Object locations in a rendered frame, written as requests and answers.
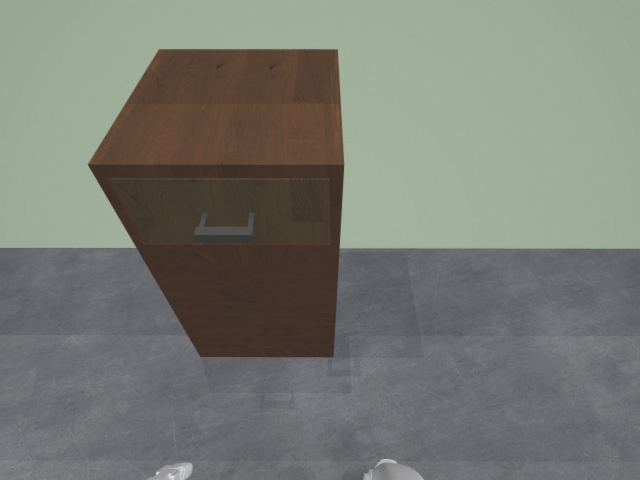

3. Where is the drawer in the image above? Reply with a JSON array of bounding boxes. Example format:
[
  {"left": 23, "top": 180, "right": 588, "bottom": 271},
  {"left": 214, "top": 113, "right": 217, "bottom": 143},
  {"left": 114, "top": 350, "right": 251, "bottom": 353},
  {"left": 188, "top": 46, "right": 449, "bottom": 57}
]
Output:
[{"left": 111, "top": 178, "right": 330, "bottom": 244}]

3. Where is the right robot shin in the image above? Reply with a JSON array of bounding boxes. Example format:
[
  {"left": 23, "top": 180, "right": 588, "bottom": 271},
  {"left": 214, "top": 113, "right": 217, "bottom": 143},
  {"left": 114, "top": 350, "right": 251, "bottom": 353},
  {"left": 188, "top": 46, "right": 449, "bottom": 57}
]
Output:
[{"left": 374, "top": 459, "right": 397, "bottom": 468}]

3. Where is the cabinet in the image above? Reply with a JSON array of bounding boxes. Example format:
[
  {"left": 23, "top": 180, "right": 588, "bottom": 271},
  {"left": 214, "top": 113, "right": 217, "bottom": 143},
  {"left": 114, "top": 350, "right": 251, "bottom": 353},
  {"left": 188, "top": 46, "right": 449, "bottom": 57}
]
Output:
[{"left": 88, "top": 49, "right": 344, "bottom": 357}]

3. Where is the handle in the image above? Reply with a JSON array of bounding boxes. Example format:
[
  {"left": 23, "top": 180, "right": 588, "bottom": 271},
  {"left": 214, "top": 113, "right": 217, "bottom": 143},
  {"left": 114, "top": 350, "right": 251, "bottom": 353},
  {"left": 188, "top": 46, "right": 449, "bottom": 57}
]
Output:
[{"left": 194, "top": 213, "right": 255, "bottom": 242}]

